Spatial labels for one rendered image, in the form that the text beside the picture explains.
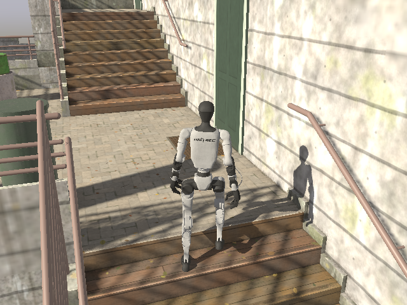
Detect stairs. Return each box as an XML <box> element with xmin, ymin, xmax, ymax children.
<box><xmin>62</xmin><ymin>11</ymin><xmax>186</xmax><ymax>116</ymax></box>
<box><xmin>83</xmin><ymin>212</ymin><xmax>341</xmax><ymax>305</ymax></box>

